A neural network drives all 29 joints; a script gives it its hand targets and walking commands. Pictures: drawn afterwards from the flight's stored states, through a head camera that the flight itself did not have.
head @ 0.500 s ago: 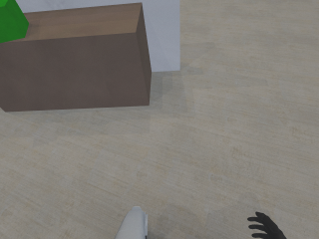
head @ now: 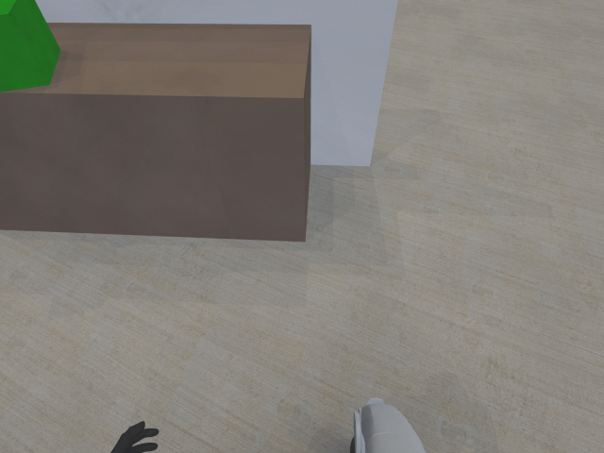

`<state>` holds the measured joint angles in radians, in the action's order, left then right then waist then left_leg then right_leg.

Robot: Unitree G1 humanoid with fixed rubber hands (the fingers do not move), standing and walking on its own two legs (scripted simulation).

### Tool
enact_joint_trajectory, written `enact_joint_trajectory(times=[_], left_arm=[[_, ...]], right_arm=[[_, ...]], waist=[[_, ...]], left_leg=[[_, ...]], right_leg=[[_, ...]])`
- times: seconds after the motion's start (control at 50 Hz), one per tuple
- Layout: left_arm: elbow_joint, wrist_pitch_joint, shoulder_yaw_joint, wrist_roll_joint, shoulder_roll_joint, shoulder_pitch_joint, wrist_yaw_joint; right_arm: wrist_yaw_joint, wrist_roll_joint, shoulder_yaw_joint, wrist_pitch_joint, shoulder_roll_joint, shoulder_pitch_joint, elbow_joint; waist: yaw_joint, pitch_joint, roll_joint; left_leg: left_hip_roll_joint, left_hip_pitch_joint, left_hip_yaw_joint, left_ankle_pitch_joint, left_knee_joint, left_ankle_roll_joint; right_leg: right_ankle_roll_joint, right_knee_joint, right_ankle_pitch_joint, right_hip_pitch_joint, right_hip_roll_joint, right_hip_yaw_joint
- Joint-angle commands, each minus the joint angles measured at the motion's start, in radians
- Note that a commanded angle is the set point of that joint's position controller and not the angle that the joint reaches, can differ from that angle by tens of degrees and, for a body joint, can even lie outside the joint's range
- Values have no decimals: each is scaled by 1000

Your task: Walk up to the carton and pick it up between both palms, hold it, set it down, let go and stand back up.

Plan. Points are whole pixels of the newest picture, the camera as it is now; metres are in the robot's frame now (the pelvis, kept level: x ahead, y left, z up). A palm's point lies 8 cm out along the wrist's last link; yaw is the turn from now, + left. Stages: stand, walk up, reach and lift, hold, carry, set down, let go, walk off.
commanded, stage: walk up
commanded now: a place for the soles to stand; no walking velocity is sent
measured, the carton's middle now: (3, 38) +1.27 +0.77 +0.00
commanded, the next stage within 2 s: none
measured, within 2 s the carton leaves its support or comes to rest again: neither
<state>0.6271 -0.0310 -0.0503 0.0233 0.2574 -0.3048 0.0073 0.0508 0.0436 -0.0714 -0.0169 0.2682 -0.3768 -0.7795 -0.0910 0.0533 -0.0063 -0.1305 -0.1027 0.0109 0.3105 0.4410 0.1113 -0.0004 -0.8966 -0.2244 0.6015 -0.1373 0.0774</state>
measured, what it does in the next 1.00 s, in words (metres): walks ahead: right foot, then left foot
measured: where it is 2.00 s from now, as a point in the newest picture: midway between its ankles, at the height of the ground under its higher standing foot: (156, 314)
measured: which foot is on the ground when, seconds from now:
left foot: down 0.00-0.16, up 0.18-0.60, down 0.62-1.00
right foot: up 0.00-0.10, down 0.12-0.64, up 0.66-1.00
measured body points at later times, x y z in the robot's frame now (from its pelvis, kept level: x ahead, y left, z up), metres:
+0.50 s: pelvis +0.22 +0.06 +0.00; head +0.25 +0.04 +0.45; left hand +0.15 +0.33 -0.10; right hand +0.42 -0.15 -0.11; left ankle +0.37 +0.25 -0.68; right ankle +0.20 -0.10 -0.73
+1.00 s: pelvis +0.42 +0.23 +0.00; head +0.44 +0.22 +0.45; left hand +0.55 +0.48 -0.10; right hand +0.44 -0.04 -0.13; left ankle +0.38 +0.26 -0.74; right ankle +0.55 +0.11 -0.70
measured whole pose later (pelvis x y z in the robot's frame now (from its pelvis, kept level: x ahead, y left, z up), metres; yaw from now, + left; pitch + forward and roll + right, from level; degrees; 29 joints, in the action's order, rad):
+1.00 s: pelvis +0.42 +0.23 +0.00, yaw +1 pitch -2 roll -1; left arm 0.65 -0.02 -0.06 0.02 0.24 -0.29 0.04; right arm 0.03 0.06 -0.04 0.00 0.27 -0.39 -0.71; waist -0.10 0.08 0.03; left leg -0.06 -0.10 -0.17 0.33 0.46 0.12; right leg 0.01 -0.77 -0.18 0.53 -0.03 0.06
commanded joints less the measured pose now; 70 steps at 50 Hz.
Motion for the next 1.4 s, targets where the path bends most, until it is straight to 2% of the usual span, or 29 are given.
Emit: enact_joint_trajectory(times=[0.0,0.04,0.1,0.12,0.14,0.16,0.2,0.24,0.32,0.4,0.5,0.56,0.58,0.6,0.62,0.64,0.66,0.7,0.72,0.82,0.96,1.02,1.06,1.08,1.1,1.12,1.16,1.22,1.38], left_arm=[[-60,-20,-16,8,63,-16,12],[-53,-32,-17,21,65,-36,23],[19,-47,-53,38,143,-349,53],[17,-48,-68,62,223,-443,63],[-1,-38,-76,66,268,-407,76],[9,-25,-89,46,262,-308,91],[2,-37,-50,31,165,-227,90],[24,-63,-26,30,142,-184,73],[61,-84,-24,18,161,-119,55],[90,-95,-28,19,156,-229,38],[85,-71,-48,30,200,-280,37],[56,-44,-57,41,221,-229,35],[50,-35,-47,44,196,-243,34],[47,-26,-20,43,135,-312,29],[26,-20,-4,34,67,-378,18],[-4,-13,-14,10,79,-358,22],[-11,-10,-21,4,107,-284,27],[-27,-14,-23,-10,79,-197,28],[-21,-10,-28,-4,69,-229,30],[10,4,-38,15,54,-202,26],[-48,-6,-21,0,26,-7,35],[-46,-10,-36,7,51,-60,51],[9,-16,-70,18,126,-274,72],[22,-16,-93,48,201,-398,82],[12,-8,-97,46,235,-342,97],[10,0,-104,39,228,-277,117],[3,-20,-59,44,155,-129,118],[6,-55,-49,35,162,-5,82],[28,-65,-85,41,221,-133,54]], right_arm=[[2,6,-21,-27,122,-11,92],[-1,6,-20,-23,132,-33,94],[-3,15,-3,-26,108,-8,121],[-3,28,11,-25,68,-53,152],[-8,33,-5,-4,105,-97,155],[-11,40,-15,27,145,-63,151],[10,52,-21,39,154,92,181],[36,33,-12,37,89,95,185],[76,2,14,36,-4,82,178],[80,0,21,29,-4,224,202],[61,9,6,23,26,309,218],[46,7,-19,9,63,195,188],[35,11,-38,0,100,86,149],[16,21,-59,-12,169,-47,108],[-3,21,-65,-16,241,-84,104],[-22,-2,-65,-6,291,-44,130],[-34,-27,-66,2,278,5,129],[-46,-16,-31,0,180,59,132],[-41,-4,-24,-4,154,83,136],[-23,14,-2,-15,90,103,151],[-23,16,0,10,126,-25,149],[-22,16,-3,25,159,-24,159],[-18,30,2,19,178,33,187],[-18,46,26,22,127,22,210],[-17,38,12,47,167,-44,223],[-17,26,-3,74,201,28,234],[10,36,-10,92,154,145,270],[43,29,2,82,77,4,206],[62,6,5,57,59,186,244]], waist=[[10,64,82],[18,-6,47],[197,-193,-51],[233,-275,-157],[181,-244,-106],[157,-176,-64],[166,33,66],[122,122,42],[63,101,-107],[112,73,-151],[130,38,-114],[64,30,-78],[20,-21,15],[-24,-130,191],[-28,-189,358],[-30,-190,329],[-42,-162,289],[3,-20,145],[46,-14,130],[62,2,114],[1,39,111],[51,13,64],[194,-73,5],[265,-158,-187],[194,-149,-109],[177,-111,-38],[141,78,53],[58,64,-77],[114,16,-145]], left_leg=[[237,-123,180,-417,-139,11],[217,-62,177,-427,-39,-18],[142,-255,92,-378,446,-99],[89,-445,43,-91,726,-137],[40,-591,40,252,856,-151],[114,-658,64,219,966,-131],[172,-667,80,68,947,-135],[195,-589,87,-29,802,-137],[206,-506,-10,-155,644,-151],[247,-469,-38,-283,410,-147],[267,-410,-27,-240,245,-107],[246,-180,-28,-143,130,-70],[218,-26,-25,-106,94,-56],[252,161,44,-27,61,-25],[401,303,308,95,19,22],[513,277,531,159,-105,109],[517,197,523,204,-172,153],[449,37,284,-276,-98,11],[425,-16,208,-372,-83,0],[373,-76,94,-313,-165,4],[328,-64,-5,-369,-124,-53],[336,-137,-23,-382,29,-74],[272,-351,-120,-400,361,-149],[182,-575,-147,20,779,-195],[150,-709,-27,311,970,-201],[197,-717,47,202,1030,-160],[216,-690,53,89,986,-146],[224,-496,19,-30,833,-156],[275,-370,-22,-92,373,-126]], right_leg=[[8,230,131,-131,52,44],[29,307,151,-234,93,69],[110,377,146,-750,44,-37],[212,443,-79,-914,-238,-442],[293,558,-241,-915,-428,-792],[369,626,-440,-820,-460,-848],[266,675,-413,-546,-333,-579],[159,680,-212,-362,-210,-302],[169,703,-124,-277,-98,-73],[172,671,84,-352,-83,16],[181,637,137,-487,-194,-42],[166,532,20,-397,-211,-48],[143,346,37,-356,-159,2],[103,58,-62,-275,-72,61],[64,-155,-387,-61,54,29],[45,-274,-413,45,108,-52],[46,-376,-357,68,83,-95],[41,-377,-200,51,69,-194],[32,-309,-169,2,55,-198],[-5,-180,-65,-30,77,-116],[25,208,100,-148,130,29],[63,281,84,-330,147,13],[148,377,70,-682,68,-104],[307,438,-140,-867,-248,-582],[405,526,-323,-845,-404,-924],[391,614,-572,-669,-401,-928],[266,654,-472,-411,-252,-601],[193,634,-243,-226,-90,-253],[183,559,-269,-261,-108,-170]])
